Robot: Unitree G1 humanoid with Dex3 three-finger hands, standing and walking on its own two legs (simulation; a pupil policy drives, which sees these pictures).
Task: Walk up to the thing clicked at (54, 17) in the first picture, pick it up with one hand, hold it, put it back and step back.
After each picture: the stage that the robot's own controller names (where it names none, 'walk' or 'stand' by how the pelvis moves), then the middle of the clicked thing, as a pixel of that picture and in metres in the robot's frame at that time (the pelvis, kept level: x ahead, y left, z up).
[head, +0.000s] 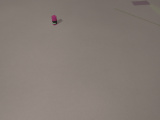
stand; (54, 20) +1.82 +0.40 -0.72
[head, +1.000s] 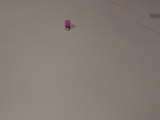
walk; (67, 25) +1.70 +0.18 -0.70
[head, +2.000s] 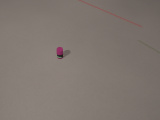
walk; (59, 53) +1.12 +0.21 -0.71
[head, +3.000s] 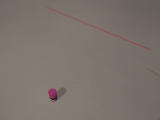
walk; (53, 95) +0.68 +0.24 -0.71
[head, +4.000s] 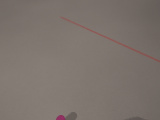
walk; out of the picture +0.46 +0.23 -0.70
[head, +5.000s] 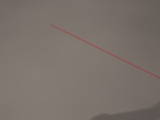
stand; out of the picture +0.37 +0.20 -0.72
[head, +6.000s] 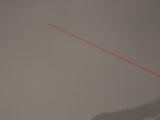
stand; out of the picture +0.36 +0.20 -0.73
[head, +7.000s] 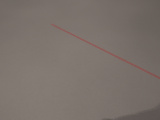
stand; out of the picture +0.37 +0.21 -0.73
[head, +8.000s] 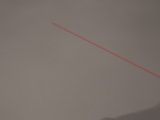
stand; out of the picture +0.36 +0.21 -0.73
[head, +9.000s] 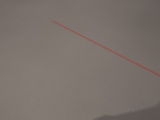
go down; out of the picture +0.37 +0.20 -0.72
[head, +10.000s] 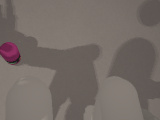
go down; (11, 54) +0.44 +0.26 -0.29
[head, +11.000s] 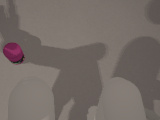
close in; (14, 54) +0.44 +0.26 -0.29
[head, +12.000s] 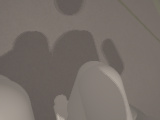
close in; out of the picture +0.42 +0.30 -0.22
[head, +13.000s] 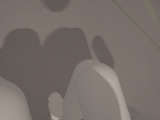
close; out of the picture +0.41 +0.31 -0.22
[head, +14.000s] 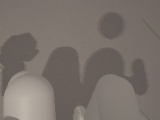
lift; out of the picture +0.33 +0.29 -0.14
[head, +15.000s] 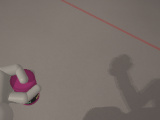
lift; (26, 88) +0.32 +0.18 +0.01
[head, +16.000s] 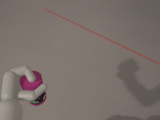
hold; (34, 89) +0.34 +0.17 +0.00
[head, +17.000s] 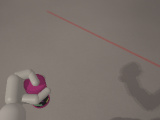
crouch; (37, 92) +0.32 +0.16 +0.00
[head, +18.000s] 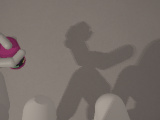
crouch; (11, 54) +0.43 +0.23 -0.09
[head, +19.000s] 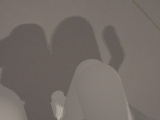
lower; out of the picture +0.42 +0.31 -0.23
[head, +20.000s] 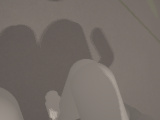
lower; out of the picture +0.43 +0.32 -0.23
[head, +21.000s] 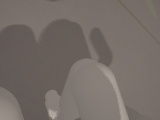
lower; out of the picture +0.43 +0.32 -0.23
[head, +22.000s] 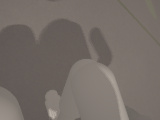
lower; out of the picture +0.43 +0.32 -0.23
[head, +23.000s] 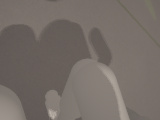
loosen; out of the picture +0.43 +0.31 -0.23
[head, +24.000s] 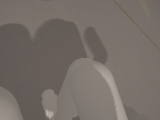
withdraw; out of the picture +0.42 +0.31 -0.23
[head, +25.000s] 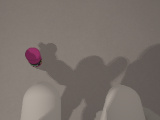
walk; (34, 57) +0.47 +0.24 -0.34
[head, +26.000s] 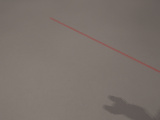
stand; out of the picture +0.39 +0.18 -0.66
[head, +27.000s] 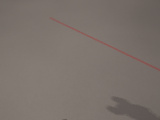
stand; out of the picture +0.41 +0.20 -0.67
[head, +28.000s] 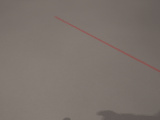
stand; out of the picture +0.41 +0.19 -0.69
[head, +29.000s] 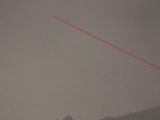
walk; out of the picture +0.42 +0.20 -0.72
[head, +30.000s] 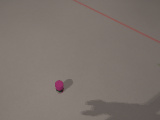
walk; (59, 87) +0.62 +0.17 -0.70
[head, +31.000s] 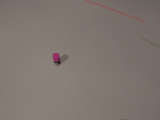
walk; (56, 59) +0.95 +0.29 -0.69
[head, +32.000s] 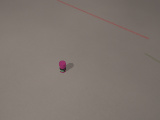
stand; (62, 66) +1.02 +0.21 -0.72
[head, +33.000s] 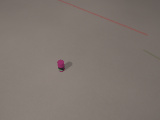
stand; (61, 65) +1.02 +0.23 -0.73
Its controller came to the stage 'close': yes
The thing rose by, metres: 0.71
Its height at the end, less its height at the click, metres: +0.00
